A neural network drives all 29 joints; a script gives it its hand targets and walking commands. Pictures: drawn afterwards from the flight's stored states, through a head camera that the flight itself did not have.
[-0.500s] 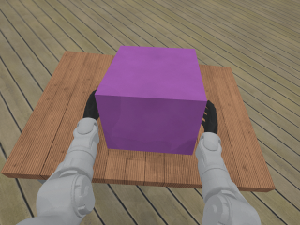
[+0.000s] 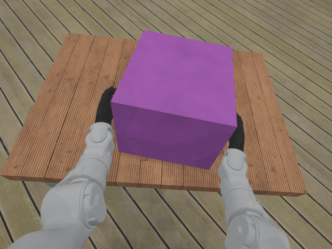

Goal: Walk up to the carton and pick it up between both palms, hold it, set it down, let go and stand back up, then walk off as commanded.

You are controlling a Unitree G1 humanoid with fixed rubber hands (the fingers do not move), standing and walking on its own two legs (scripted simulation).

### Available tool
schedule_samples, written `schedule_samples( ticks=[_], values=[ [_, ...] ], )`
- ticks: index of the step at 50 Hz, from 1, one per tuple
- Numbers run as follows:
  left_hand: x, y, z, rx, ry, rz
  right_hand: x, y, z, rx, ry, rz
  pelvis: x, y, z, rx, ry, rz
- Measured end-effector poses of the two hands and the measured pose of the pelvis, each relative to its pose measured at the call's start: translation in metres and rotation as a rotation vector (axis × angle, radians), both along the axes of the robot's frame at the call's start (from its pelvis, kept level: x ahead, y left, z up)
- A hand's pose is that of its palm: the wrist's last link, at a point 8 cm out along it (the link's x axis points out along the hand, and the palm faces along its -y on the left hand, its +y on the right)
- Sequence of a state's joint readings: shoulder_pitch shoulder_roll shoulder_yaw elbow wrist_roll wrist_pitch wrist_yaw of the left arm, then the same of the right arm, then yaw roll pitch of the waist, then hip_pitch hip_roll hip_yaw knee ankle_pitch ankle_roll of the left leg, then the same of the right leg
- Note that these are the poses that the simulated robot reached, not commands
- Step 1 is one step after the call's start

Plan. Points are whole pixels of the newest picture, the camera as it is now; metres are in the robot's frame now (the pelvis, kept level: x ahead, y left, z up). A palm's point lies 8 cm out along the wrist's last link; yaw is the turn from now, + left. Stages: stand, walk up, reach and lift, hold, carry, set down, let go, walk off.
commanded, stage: set down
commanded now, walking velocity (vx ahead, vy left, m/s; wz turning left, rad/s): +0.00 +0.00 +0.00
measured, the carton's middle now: (175, 98) +0.50 -0.04 +0.01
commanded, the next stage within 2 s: none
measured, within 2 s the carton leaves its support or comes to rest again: rests again in 0.18 s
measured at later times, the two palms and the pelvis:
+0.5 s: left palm (104, 113) +0.44 +0.15 +0.01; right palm (231, 146) +0.36 -0.18 -0.02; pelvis +0.00 +0.02 -0.01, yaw -1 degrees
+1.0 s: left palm (95, 108) +0.43 +0.17 +0.05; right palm (253, 140) +0.36 -0.22 +0.02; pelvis -0.03 +0.03 -0.02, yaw -1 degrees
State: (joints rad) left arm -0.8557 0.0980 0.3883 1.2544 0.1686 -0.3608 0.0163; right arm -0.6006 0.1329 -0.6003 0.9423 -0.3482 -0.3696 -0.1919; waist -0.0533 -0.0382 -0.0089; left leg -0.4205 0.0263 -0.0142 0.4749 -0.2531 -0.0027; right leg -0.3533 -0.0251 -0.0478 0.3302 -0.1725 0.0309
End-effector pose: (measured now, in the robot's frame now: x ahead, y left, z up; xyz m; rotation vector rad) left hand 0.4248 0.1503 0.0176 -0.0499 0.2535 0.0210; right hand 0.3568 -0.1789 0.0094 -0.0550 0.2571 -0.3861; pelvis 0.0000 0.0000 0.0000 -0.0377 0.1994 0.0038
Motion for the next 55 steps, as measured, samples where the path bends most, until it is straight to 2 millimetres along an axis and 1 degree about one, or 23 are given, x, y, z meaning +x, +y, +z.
schedule_samples(
  ticks=[12, 16, 21, 26, 30, 34, 37, 42, 45, 55],
  values=[
    [-0.001, 0.002, -0.010, 0.007, 0.028, -0.009, -0.005, 0.000, -0.011, -0.015, 0.013, 0.026, -0.003, 0.003, -0.001, -0.004, 0.037, -0.001],
    [0.000, 0.003, -0.011, 0.073, 0.032, -0.054, -0.003, -0.004, -0.017, -0.018, 0.050, 0.049, -0.002, 0.004, -0.002, -0.006, 0.051, -0.002],
    [0.009, 0.002, -0.004, 0.166, 0.030, -0.126, 0.004, -0.005, -0.025, 0.073, 0.064, -0.005, -0.001, 0.011, -0.005, -0.018, 0.089, 0.000],
    [0.019, 0.004, -0.004, 0.152, 0.034, -0.136, 0.008, -0.003, -0.028, 0.087, 0.054, -0.025, -0.001, 0.020, -0.010, -0.027, 0.142, -0.002],
    [0.024, 0.005, -0.006, 0.147, 0.024, -0.156, 0.010, -0.005, -0.028, 0.072, 0.060, -0.033, -0.004, 0.026, -0.012, -0.035, 0.164, -0.003],
    [0.022, 0.007, -0.012, 0.164, 0.042, -0.162, 0.013, -0.010, -0.024, 0.079, 0.044, -0.061, -0.006, 0.033, -0.014, -0.044, 0.178, -0.006],
    [0.022, 0.009, -0.010, 0.168, 0.046, -0.150, 0.015, -0.016, -0.019, 0.083, 0.029, -0.073, -0.009, 0.036, -0.015, -0.048, 0.185, -0.007],
    [0.023, 0.010, 0.006, 0.162, 0.003, -0.132, 0.013, -0.028, -0.007, 0.093, 0.009, -0.082, -0.014, 0.036, -0.016, -0.048, 0.187, -0.009],
    [0.019, 0.013, 0.015, 0.169, -0.010, -0.124, 0.010, -0.035, 0.002, 0.097, 0.000, -0.077, -0.018, 0.035, -0.016, -0.046, 0.183, -0.010],
    [-0.003, 0.028, 0.042, 0.164, -0.012, -0.100, -0.006, -0.051, 0.026, 0.133, 0.007, -0.072, -0.039, 0.031, -0.017, -0.040, 0.143, -0.010]
  ],
)
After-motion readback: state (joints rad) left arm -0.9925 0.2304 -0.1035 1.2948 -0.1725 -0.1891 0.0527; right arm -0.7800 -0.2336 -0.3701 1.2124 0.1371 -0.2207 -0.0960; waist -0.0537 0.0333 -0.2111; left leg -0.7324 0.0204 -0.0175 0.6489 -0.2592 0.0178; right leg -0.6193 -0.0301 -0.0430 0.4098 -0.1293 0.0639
